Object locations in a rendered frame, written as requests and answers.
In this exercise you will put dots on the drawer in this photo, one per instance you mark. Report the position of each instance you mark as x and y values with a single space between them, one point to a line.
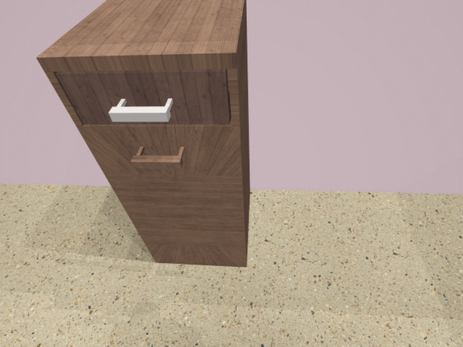
200 96

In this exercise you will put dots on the cabinet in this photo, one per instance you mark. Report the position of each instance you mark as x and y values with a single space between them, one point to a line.
197 215

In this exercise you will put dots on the handle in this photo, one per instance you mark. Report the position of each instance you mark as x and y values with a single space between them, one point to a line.
141 113
157 161

